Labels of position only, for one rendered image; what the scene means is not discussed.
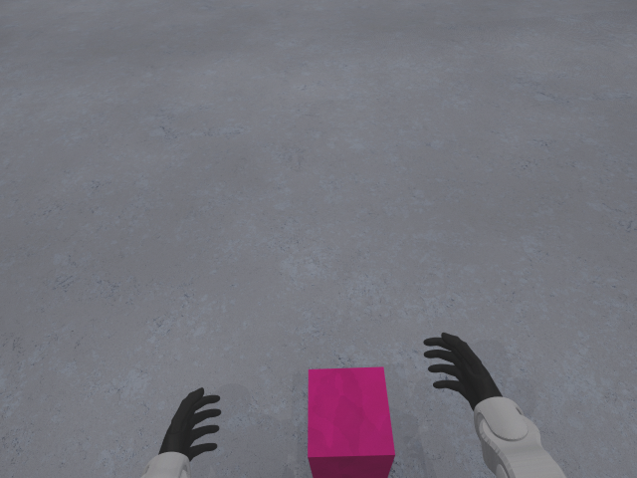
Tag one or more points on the carton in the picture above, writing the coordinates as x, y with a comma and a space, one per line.
349, 426

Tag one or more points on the right robot hand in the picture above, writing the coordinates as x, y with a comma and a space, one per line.
474, 381

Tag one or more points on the left robot hand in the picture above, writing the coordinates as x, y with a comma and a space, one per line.
180, 435

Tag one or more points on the right robot forearm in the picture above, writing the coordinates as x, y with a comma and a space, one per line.
511, 442

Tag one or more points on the left robot forearm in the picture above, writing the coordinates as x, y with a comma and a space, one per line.
168, 465

